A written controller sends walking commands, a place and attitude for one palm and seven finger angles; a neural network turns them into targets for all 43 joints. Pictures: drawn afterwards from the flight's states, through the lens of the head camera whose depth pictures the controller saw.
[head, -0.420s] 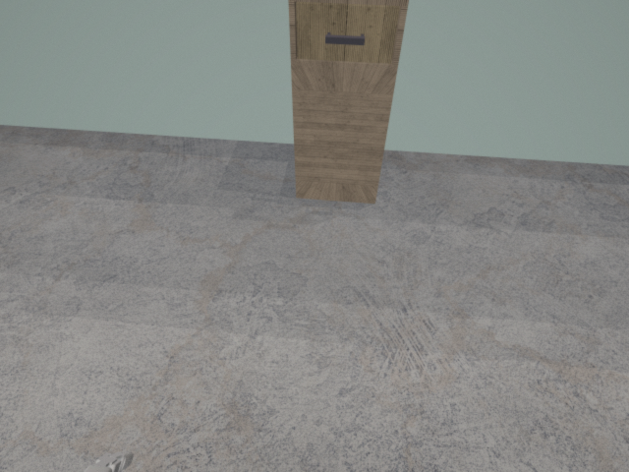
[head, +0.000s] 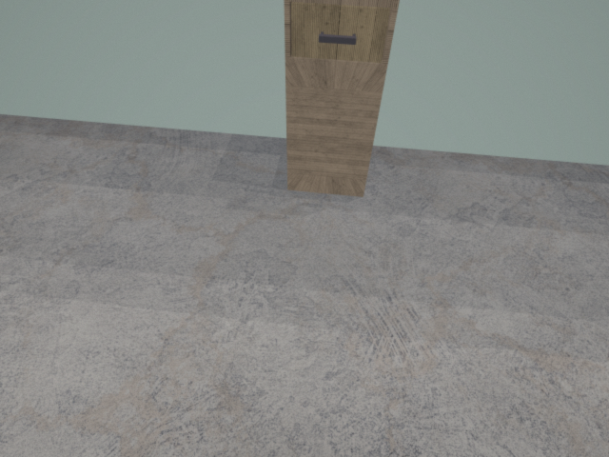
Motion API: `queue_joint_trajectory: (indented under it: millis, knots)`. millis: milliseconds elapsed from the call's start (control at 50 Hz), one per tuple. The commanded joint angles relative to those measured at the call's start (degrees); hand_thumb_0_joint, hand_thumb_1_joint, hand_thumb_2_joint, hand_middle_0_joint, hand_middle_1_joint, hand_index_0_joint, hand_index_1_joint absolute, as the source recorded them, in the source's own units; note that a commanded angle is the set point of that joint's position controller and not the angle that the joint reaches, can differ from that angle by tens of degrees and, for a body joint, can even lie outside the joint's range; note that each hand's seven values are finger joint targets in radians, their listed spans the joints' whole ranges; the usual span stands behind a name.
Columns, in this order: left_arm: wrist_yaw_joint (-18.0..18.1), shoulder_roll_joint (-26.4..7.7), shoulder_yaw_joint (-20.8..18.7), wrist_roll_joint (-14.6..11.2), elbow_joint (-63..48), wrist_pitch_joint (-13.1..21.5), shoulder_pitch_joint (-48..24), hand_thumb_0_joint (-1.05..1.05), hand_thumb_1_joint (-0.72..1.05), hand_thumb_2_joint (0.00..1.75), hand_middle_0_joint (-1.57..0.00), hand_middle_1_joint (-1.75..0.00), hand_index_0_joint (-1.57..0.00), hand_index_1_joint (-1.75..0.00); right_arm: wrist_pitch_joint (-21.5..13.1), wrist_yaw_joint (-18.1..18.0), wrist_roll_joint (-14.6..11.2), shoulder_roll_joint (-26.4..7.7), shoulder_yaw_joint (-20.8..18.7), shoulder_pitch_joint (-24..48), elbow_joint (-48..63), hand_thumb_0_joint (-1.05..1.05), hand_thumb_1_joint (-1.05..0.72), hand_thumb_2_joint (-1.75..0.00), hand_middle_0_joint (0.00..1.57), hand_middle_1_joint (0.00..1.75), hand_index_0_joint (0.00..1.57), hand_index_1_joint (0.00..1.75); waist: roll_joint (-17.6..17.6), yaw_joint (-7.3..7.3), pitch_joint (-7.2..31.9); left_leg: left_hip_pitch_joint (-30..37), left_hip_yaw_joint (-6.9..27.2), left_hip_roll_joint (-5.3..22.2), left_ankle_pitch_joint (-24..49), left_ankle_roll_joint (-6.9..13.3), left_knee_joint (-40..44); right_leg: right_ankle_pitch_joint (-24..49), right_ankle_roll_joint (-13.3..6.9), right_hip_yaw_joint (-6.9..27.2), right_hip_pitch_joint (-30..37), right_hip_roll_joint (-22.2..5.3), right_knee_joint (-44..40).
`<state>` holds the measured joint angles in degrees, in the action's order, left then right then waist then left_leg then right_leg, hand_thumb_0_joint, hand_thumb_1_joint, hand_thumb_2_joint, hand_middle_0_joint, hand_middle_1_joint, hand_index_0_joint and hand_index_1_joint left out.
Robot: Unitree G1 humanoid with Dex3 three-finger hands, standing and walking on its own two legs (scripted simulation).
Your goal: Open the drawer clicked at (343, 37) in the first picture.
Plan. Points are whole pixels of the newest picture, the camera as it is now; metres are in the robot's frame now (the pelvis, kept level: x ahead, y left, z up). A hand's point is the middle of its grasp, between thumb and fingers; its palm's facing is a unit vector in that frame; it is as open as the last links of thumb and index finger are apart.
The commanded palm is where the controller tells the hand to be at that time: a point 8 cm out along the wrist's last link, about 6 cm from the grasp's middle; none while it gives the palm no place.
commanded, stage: stand and wait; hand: left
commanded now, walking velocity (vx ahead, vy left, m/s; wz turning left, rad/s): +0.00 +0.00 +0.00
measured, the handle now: (337, 37) +1.43 -0.03 -0.01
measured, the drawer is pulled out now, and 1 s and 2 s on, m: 0.00 0.00 0.00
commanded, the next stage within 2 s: look at it before walking up in 0.40 s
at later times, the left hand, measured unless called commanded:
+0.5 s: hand out of the picture +0.06 +0.25 -0.16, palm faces -0.02 -0.95 -0.32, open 7.4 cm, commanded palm none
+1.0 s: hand out of the picture +0.07 +0.25 -0.16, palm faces -0.02 -0.95 -0.33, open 7.4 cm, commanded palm none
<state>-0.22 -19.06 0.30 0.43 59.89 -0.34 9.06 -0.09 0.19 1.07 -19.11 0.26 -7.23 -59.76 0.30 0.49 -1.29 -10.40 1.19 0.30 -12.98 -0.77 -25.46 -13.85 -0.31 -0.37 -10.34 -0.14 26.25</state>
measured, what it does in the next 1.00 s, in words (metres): stands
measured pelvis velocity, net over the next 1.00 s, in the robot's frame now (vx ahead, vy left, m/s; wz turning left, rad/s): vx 0.00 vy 0.01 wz -0.01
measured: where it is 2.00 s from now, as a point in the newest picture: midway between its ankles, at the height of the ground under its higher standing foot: outside the picture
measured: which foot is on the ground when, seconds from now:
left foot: down 0.00-1.00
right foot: down 0.00-1.00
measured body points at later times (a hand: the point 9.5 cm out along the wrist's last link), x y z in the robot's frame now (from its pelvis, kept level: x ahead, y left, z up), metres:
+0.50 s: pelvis -0.01 +0.01 +0.00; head -0.01 +0.01 +0.45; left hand +0.07 +0.30 -0.13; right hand +0.07 -0.29 -0.13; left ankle +0.01 +0.13 -0.74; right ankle +0.01 -0.12 -0.74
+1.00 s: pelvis +0.00 +0.01 +0.00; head +0.01 +0.01 +0.45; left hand +0.07 +0.30 -0.13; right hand +0.09 -0.29 -0.13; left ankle +0.01 +0.13 -0.74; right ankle +0.01 -0.12 -0.74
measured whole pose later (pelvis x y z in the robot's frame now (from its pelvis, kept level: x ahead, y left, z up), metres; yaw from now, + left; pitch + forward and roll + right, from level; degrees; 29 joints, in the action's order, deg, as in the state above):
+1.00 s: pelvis +0.00 +0.01 +0.00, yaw +0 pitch -2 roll +0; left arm -0.1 -19.5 0.4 0.5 62.7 0.2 8.4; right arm -0.4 0.4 0.6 -19.3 0.3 -6.5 -63.4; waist 0.6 0.4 -1.8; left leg -8.6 0.7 0.0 -11.5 -0.3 -21.9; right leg -11.9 0.3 0.1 -8.5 -0.4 22.2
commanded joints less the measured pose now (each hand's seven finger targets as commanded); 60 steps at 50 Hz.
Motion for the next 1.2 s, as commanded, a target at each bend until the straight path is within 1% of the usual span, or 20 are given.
queue_joint_trajectory:
  millis: [0,20,40,120,140,240,300,440,480,640,700,800,860,900,980,1100,1120,1140,1160,1180]
  knots:
    - [0.7,-12.2,-2.4,0.1,-3.7,1.7,-3.7,0.00,0.90,0.90,-0.20,-0.30,-0.20,-0.30,-1.8,-0.9,-0.3,-11.5,-2.6,3.2,3.1,0.00,-0.90,-0.90,0.20,0.30,0.20,0.30,-0.3,-0.38,3.0,0.3,4.8,5.5,6.1,2.6,4.6,3.2,-1.9,6.6,-0.4,-6.5,-6.4]
    - [0.7,-12.3,-2.4,0.1,-3.4,1.6,-3.5,0.00,0.90,0.90,-0.20,-0.30,-0.20,-0.30,-1.8,-0.9,-0.3,-11.5,-2.6,3.0,2.8,0.00,-0.90,-0.90,0.20,0.30,0.20,0.30,-0.7,-0.34,3.2,0.2,4.9,5.6,5.5,2.6,4.9,2.4,-1.8,6.6,0.0,-6.6,-6.6]
    - [0.7,-12.4,-2.4,0.1,-3.2,1.6,-3.6,0.00,0.90,0.90,-0.20,-0.30,-0.20,-0.30,-1.8,-0.9,-0.3,-11.6,-2.5,3.0,2.6,0.00,-0.90,-0.90,0.20,0.30,0.20,0.30,0.0,-0.37,2.6,-0.2,5.0,5.5,5.3,2.5,5.1,2.1,-1.8,6.6,-0.2,-6.5,-6.8]
    - [0.7,-12.4,-2.3,0.1,-2.3,1.7,-3.1,0.00,0.90,0.90,-0.20,-0.30,-0.20,-0.30,-1.9,-0.9,-0.4,-11.6,-2.5,2.5,1.6,0.00,-0.90,-0.90,0.20,0.30,0.20,0.30,0.3,-0.31,3.0,0.1,5.1,5.6,5.5,2.5,5.2,2.0,-1.8,6.8,0.1,-6.7,-7.3]
    - [0.7,-12.3,-2.3,0.1,-2.0,1.7,-3.0,0.00,0.90,0.90,-0.20,-0.30,-0.20,-0.30,-1.9,-0.9,-0.4,-11.9,-2.5,2.5,1.4,0.00,-0.90,-0.90,0.20,0.30,0.20,0.30,-0.3,-0.34,3.1,0.4,5.1,5.7,5.5,2.4,5.3,2.0,-1.8,6.7,0.1,-6.8,-7.3]
    - [0.7,-12.5,-2.2,0.1,-1.3,1.6,-3.0,0.00,0.90,0.90,-0.20,-0.30,-0.20,-0.30,-1.8,-0.8,-0.4,-11.9,-2.5,2.2,0.6,0.00,-0.90,-0.90,0.20,0.30,0.20,0.30,-0.2,-0.34,1.8,-0.2,5.3,5.8,4.0,2.4,6.2,0.5,-1.7,6.7,-0.4,-6.7,-7.9]
    - [0.7,-12.4,-2.2,0.2,-1.2,1.7,-2.7,0.00,0.90,0.90,-0.20,-0.30,-0.20,-0.30,-1.9,-0.8,-0.4,-12.0,-2.5,2.1,0.3,0.00,-0.90,-0.90,0.20,0.30,0.20,0.30,-0.4,-0.25,2.5,0.3,5.4,6.0,4.9,2.5,6.4,1.6,-1.7,6.6,0.0,-6.7,-7.7]
    - [0.6,-12.3,-2.2,0.3,-1.1,1.5,-3.0,0.00,0.90,0.90,-0.20,-0.30,-0.20,-0.30,-1.8,-0.8,-0.5,-12.0,-2.5,2.1,0.1,0.00,-0.90,-0.90,0.20,0.30,0.20,0.30,-0.1,-0.27,0.8,-0.8,5.7,5.9,2.5,2.5,7.5,-0.7,-1.5,6.8,-0.7,-6.4,-8.3]
    - [0.7,-12.3,-2.2,0.3,-1.1,1.5,-3.0,0.00,0.90,0.90,-0.20,-0.30,-0.20,-0.30,-1.9,-0.7,-0.4,-11.9,-2.5,2.2,0.1,0.00,-0.90,-0.90,0.20,0.30,0.20,0.30,-0.7,-0.25,1.5,-0.3,5.8,5.9,3.4,2.5,7.5,0.3,-1.4,6.5,-0.5,-6.4,-8.0]
    - [0.7,-12.1,-2.1,0.3,-1.1,1.7,-3.0,0.00,0.90,0.90,-0.20,-0.30,-0.20,-0.30,-1.9,-0.7,-0.5,-12.0,-2.5,2.6,0.0,0.00,-0.90,-0.90,0.20,0.30,0.20,0.30,0.1,-0.28,2.1,0.9,5.5,6.1,5.6,2.5,7.2,2.9,-1.3,6.3,-0.2,-6.7,-8.0]
    - [0.7,-12.2,-2.1,0.3,-1.1,1.7,-2.9,0.00,0.90,0.90,-0.20,-0.30,-0.20,-0.30,-2.0,-0.7,-0.6,-12.0,-2.5,2.6,-0.1,0.00,-0.90,-0.90,0.20,0.30,0.20,0.30,-0.3,-0.23,2.8,1.0,5.5,6.2,6.5,2.5,7.1,4.0,-1.3,6.3,0.7,-6.6,-7.8]
    - [0.8,-12.2,-2.1,0.2,-1.0,1.9,-2.7,0.00,0.90,0.90,-0.20,-0.30,-0.20,-0.30,-2.0,-0.8,-0.6,-12.0,-2.5,2.7,-0.1,0.00,-0.90,-0.90,0.20,0.30,0.20,0.30,0.0,-0.26,4.1,2.5,5.2,6.3,9.6,2.4,6.6,8.0,-1.4,6.1,1.8,-7.0,-7.5]
    - [0.8,-12.4,-2.1,0.2,-1.0,2.0,-2.7,0.00,0.90,0.90,-0.20,-0.30,-0.20,-0.30,-1.9,-0.8,-0.7,-12.0,-2.5,3.0,0.0,0.00,-0.90,-0.90,0.20,0.30,0.20,0.30,0.3,-0.28,3.6,2.7,5.1,6.3,10.1,2.4,6.4,8.9,-1.4,6.0,1.7,-7.0,-7.7]
    - [0.8,-12.4,-2.1,0.2,-1.0,1.9,-3.0,0.00,0.90,0.90,-0.20,-0.30,-0.20,-0.30,-1.8,-0.8,-0.6,-12.0,-2.4,3.0,-0.1,0.00,-0.90,-0.90,0.20,0.30,0.20,0.30,-0.5,-0.37,3.0,2.2,5.1,6.3,9.0,2.2,7.0,7.7,-1.4,6.1,1.7,-6.9,-7.9]
    - [0.8,-12.3,-2.1,0.3,-0.9,1.8,-3.0,0.00,0.90,0.90,-0.20,-0.30,-0.20,-0.30,-1.8,-0.8,-0.6,-12.1,-2.4,3.3,-0.1,0.00,-0.90,-0.90,0.20,0.30,0.20,0.30,-0.6,-0.28,2.5,2.3,5.2,6.3,8.7,2.3,7.4,7.0,-1.3,6.1,1.4,-6.8,-8.1]
    - [0.8,-12.4,-2.1,0.2,-0.9,1.9,-3.0,0.00,0.90,0.90,-0.20,-0.30,-0.20,-0.30,-2.0,-0.8,-0.6,-12.2,-2.3,3.2,-0.2,0.00,-0.90,-0.90,0.20,0.30,0.20,0.30,-0.4,-0.29,3.7,3.1,5.2,6.5,10.5,2.3,7.3,9.2,-1.2,5.8,2.7,-6.9,-7.9]
    - [0.9,-8.3,-1.3,0.1,0.1,1.4,-1.0,0.00,0.90,0.90,-0.20,-0.30,-0.20,-0.30,-1.6,-0.8,-0.4,-8.2,-1.3,1.8,-1.1,0.00,-0.90,-0.90,0.20,0.30,0.20,0.30,-0.4,-0.26,4.7,3.9,4.1,6.5,8.2,1.7,6.9,6.6,-0.8,5.9,2.7,-6.7,-8.0]
    - [0.9,-5.4,-0.7,0.2,0.8,0.6,1.0,0.00,0.90,0.90,-0.20,-0.30,-0.20,-0.30,-1.0,-0.6,-0.2,-5.1,-0.7,-0.1,-1.7,0.00,-0.90,-0.90,0.20,0.30,0.20,0.30,0.1,-0.18,3.6,3.5,3.0,6.1,2.9,1.1,6.0,0.6,-0.5,6.2,1.2,-6.2,-7.8]
    - [0.7,-5.2,-0.7,0.4,0.9,0.2,2.4,0.00,0.90,0.90,-0.20,-0.30,-0.20,-0.30,-0.6,-0.6,0.0,-4.6,-0.8,-1.7,-1.7,0.00,-0.90,-0.90,0.20,0.30,0.20,0.30,0.0,-0.14,3.1,2.9,2.5,5.9,-3.2,1.2,5.3,-5.6,-0.8,7.0,-0.1,-5.8,-7.7]
    - [0.4,-5.7,-1.1,0.6,0.6,-0.2,2.6,0.00,0.90,0.90,-0.20,-0.30,-0.20,-0.30,-0.4,-0.5,0.2,-4.9,-1.1,-2.1,-1.6,0.00,-0.90,-0.90,0.20,0.30,0.20,0.30,0.6,-0.13,0.3,0.4,2.2,5.6,-10.2,1.3,5.3,-11.7,-1.3,8.1,-2.3,-5.3,-8.1]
